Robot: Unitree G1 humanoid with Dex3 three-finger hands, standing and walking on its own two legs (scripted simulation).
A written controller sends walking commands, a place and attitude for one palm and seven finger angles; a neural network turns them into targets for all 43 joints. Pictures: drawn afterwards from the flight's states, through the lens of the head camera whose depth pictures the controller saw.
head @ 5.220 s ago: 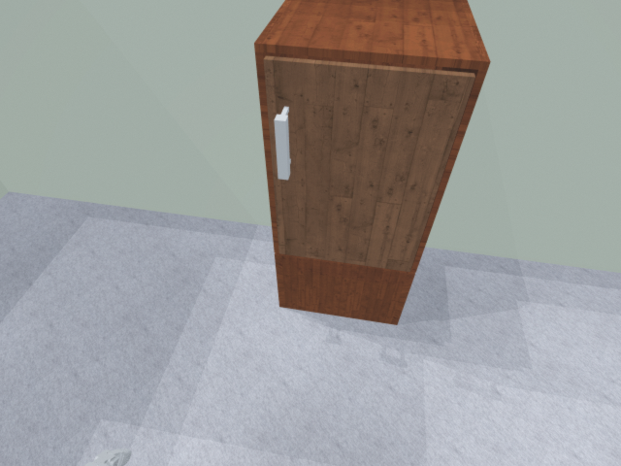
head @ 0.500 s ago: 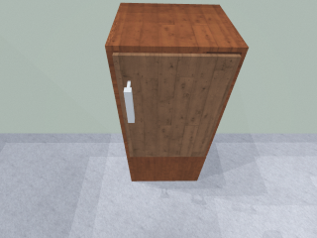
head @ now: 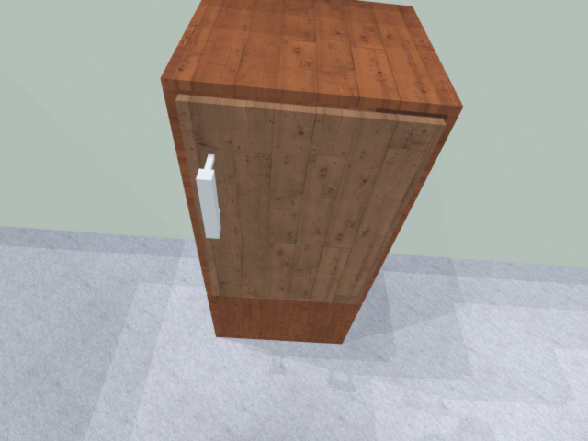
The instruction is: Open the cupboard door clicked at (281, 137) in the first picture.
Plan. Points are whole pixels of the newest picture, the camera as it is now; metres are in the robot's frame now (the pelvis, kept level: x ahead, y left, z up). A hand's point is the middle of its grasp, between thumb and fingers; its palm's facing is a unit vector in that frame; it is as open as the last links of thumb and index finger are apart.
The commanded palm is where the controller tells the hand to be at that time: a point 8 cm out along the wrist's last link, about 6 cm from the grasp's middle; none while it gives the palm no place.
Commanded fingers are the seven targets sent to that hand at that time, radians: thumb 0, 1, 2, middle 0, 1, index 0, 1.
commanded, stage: come to a stop and stand still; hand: left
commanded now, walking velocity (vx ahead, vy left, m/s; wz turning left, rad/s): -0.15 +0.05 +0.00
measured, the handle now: (212, 197) +0.49 +0.18 +0.01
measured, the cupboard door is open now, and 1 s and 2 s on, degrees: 0 0 0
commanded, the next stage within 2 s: look again from close up in 1.20 s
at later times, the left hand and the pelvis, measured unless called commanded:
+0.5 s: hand out of the picture -0.03 +0.20 -0.17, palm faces +0.03 -0.98 -0.17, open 7.3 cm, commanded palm none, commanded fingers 0.00 0.90 0.90 -0.20 -0.30 -0.20 -0.30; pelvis -0.04 +0.03 +0.01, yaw +0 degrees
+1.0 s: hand out of the picture -0.10 +0.20 -0.17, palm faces +0.05 -0.99 -0.13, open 7.4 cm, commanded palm none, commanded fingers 0.00 0.90 0.90 -0.20 -0.30 -0.20 -0.30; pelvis -0.04 +0.07 +0.01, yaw -1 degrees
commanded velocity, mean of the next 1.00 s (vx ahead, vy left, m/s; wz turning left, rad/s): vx -0.02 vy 0.00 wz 0.00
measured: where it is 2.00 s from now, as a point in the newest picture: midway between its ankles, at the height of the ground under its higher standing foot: outside the picture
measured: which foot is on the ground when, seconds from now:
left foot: down 0.00-1.00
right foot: down 0.00-1.00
